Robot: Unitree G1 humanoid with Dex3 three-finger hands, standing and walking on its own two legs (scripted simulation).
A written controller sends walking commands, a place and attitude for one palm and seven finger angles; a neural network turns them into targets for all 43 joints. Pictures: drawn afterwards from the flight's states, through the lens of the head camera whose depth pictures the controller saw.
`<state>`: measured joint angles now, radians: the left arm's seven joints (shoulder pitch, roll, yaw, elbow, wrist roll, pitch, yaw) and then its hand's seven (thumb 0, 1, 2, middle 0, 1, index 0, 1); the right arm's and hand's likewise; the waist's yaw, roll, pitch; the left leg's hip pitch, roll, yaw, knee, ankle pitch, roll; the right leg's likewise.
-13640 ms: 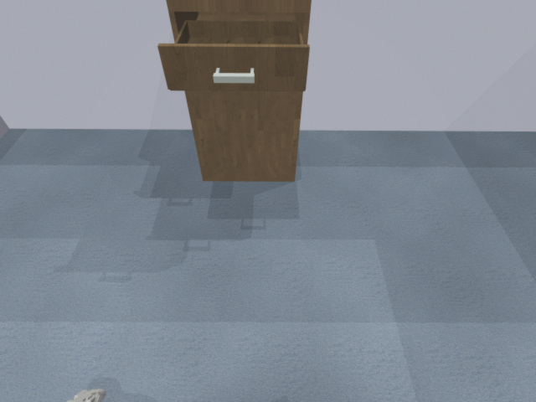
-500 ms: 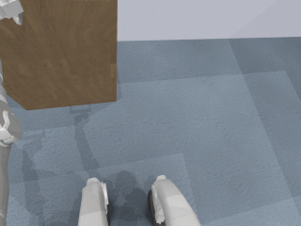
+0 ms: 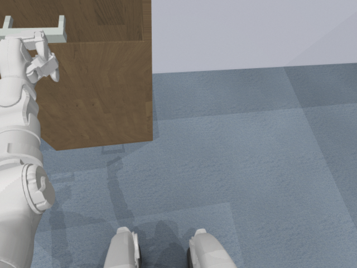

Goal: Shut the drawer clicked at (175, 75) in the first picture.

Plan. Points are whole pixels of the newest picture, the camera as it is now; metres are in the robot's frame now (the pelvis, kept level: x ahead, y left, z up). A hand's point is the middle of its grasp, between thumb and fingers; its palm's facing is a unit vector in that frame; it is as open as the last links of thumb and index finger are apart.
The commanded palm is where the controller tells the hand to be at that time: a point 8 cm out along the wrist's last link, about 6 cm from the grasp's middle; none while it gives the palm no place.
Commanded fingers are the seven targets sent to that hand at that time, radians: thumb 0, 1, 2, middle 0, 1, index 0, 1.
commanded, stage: draw the hand back to the body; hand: left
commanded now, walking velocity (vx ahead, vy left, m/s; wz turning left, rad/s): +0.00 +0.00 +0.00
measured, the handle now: (34, 28) +0.62 +0.26 +0.08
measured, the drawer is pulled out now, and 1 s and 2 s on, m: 0.00 0.00 0.00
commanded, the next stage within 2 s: step back with the hand held close in 1.42 s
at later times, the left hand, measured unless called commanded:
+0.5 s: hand (18, 101) +0.39 +0.22 +0.15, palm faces +0.07 -1.00 -0.03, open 3.3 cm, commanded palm +0.35 +0.26 +0.15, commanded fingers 0.00 0.90 0.90 -1.40 -1.60 -1.40 -1.60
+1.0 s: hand out of the picture +0.26 +0.23 +0.21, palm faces +0.40 -0.87 -0.30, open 3.3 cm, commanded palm +0.21 +0.27 +0.23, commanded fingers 0.00 0.90 0.90 -1.40 -1.60 -1.40 -1.60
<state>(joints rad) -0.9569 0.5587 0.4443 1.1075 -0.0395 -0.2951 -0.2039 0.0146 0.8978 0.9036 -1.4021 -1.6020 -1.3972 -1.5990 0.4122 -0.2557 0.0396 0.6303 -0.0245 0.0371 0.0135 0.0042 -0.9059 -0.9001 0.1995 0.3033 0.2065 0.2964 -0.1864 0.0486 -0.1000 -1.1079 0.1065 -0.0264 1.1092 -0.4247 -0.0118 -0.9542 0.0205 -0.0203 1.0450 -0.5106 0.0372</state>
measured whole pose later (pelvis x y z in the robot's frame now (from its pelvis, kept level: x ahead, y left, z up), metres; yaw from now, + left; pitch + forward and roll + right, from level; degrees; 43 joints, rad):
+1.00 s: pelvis +0.03 -0.02 +0.09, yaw +3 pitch -3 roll +0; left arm 0.21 0.30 0.22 -0.12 -0.07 -0.06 0.09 0.01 0.90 0.90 -1.40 -1.60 -1.40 -1.60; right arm 0.16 -0.24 0.06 0.61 0.01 -0.02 -0.09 0.01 -0.91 -0.90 0.20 0.30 0.21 0.30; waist 0.05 0.06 0.02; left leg -0.18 0.05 0.02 0.44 -0.20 -0.03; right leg -0.06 -0.03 -0.01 0.41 -0.30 0.02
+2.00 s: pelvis -0.01 +0.01 +0.09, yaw +3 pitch +0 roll -1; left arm 0.63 0.41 0.36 -0.55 -0.07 -0.18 0.10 0.01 0.89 0.90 -1.41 -1.60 -1.40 -1.60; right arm 0.17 -0.23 -0.02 0.53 0.01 0.04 -0.09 0.01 -0.91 -0.90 0.20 0.30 0.20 0.30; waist 0.01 0.04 0.06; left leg -0.31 0.04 0.04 0.44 -0.14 0.00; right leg -0.19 -0.04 0.00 0.41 -0.23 0.06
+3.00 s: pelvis -0.22 +0.00 +0.08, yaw +3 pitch +0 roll -2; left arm 0.65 0.43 0.40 -0.66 -0.05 -0.22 0.13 0.01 0.89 0.90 -1.41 -1.60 -1.40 -1.60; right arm 0.19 -0.17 0.01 0.54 -0.01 -0.12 -0.03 0.01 -0.90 -0.90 0.20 0.30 0.21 0.30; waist -0.02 -0.01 0.03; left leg -0.40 0.05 0.06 0.46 -0.12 0.03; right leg -0.31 0.04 -0.04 0.72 -0.49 0.00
